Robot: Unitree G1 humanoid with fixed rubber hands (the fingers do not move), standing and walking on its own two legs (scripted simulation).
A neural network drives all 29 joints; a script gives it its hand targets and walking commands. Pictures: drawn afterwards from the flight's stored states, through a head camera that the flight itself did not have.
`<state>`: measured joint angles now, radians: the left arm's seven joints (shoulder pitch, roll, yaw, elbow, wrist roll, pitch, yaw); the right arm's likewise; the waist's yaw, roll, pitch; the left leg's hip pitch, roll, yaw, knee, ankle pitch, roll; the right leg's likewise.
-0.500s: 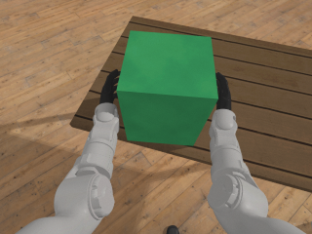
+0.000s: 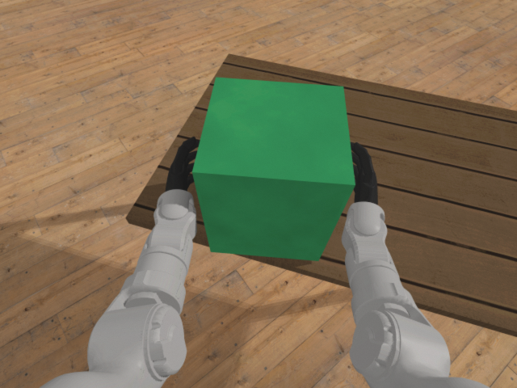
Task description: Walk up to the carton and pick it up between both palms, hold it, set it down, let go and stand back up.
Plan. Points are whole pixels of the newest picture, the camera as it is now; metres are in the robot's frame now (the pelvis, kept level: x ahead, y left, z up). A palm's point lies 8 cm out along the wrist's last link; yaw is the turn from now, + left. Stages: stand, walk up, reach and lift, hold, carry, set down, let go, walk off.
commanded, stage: reach and lift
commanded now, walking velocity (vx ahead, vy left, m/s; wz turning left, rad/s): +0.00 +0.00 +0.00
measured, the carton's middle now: (271, 176) +0.45 -0.08 +0.02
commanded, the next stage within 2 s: none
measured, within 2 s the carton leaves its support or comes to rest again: neither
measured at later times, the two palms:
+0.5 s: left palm (186, 192) +0.38 +0.06 +0.09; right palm (387, 197) +0.34 -0.24 +0.09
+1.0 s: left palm (149, 188) +0.36 +0.10 +0.14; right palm (379, 181) +0.33 -0.20 +0.14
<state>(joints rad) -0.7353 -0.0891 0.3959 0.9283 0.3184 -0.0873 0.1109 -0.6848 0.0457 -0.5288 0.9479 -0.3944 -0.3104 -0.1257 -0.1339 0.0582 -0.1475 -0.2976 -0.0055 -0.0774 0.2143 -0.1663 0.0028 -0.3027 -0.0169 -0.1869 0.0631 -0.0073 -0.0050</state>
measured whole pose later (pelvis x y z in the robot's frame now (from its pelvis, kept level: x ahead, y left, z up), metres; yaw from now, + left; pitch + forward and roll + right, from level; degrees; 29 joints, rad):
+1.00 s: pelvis -0.04 -0.01 +0.00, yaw +2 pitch -2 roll -1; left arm -0.68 -0.04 0.32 0.58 0.29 0.34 0.01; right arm -0.71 0.04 -0.32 0.80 -0.17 0.03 -0.14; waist -0.16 -0.04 -0.02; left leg -0.04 0.00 -0.12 0.24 -0.17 -0.02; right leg -0.04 -0.01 -0.22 0.12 -0.04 -0.02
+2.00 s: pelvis -0.06 -0.01 +0.00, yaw -2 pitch -5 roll -1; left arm -0.61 -0.04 0.20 0.01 0.29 0.79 0.05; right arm -0.60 0.01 -0.10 0.36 0.06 0.30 -0.21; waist -0.08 -0.03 0.11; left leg -0.02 0.01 -0.04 0.30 -0.17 -0.01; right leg -0.04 0.00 -0.14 0.12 0.01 -0.02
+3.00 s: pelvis -0.06 +0.00 +0.00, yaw -2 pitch -11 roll -1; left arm -0.59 -0.08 0.25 -0.32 0.40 1.02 -0.03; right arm -0.61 -0.04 0.01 0.14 0.22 0.47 -0.29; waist -0.11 -0.07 0.13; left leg 0.12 0.01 -0.03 0.26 -0.18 -0.01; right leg 0.10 0.00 -0.14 0.10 0.00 -0.02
